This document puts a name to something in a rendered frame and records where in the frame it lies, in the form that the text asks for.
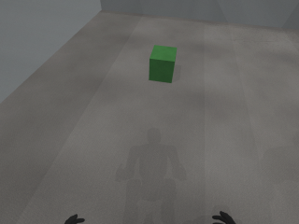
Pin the carton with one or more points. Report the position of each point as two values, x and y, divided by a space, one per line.
162 63

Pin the robot right hand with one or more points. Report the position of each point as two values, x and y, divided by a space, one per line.
224 217

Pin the robot left hand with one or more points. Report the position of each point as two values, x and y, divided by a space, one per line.
74 220

